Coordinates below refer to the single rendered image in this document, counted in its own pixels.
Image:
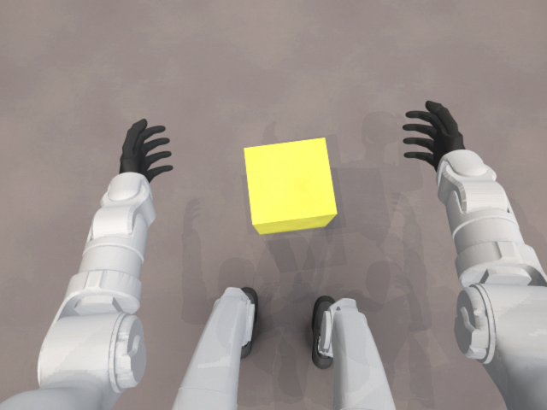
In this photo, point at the robot left thigh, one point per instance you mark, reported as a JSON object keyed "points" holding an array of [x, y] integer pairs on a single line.
{"points": [[211, 378]]}

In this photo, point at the left robot hand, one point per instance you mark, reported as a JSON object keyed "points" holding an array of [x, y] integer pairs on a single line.
{"points": [[134, 151]]}

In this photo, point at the carton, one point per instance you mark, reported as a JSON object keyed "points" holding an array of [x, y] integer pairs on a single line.
{"points": [[290, 186]]}

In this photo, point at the right robot upper arm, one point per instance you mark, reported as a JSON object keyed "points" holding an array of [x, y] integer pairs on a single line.
{"points": [[504, 327]]}

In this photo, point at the right robot hand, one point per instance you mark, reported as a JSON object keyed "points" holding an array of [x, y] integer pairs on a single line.
{"points": [[444, 132]]}

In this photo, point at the left robot forearm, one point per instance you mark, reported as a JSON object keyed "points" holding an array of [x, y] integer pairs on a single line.
{"points": [[109, 273]]}

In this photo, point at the left robot upper arm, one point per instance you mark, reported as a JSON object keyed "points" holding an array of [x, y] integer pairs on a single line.
{"points": [[87, 362]]}

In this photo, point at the robot right foot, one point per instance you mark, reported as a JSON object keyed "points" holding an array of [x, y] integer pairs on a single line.
{"points": [[322, 304]]}

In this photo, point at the right robot forearm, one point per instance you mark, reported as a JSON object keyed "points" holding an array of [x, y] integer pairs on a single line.
{"points": [[489, 245]]}

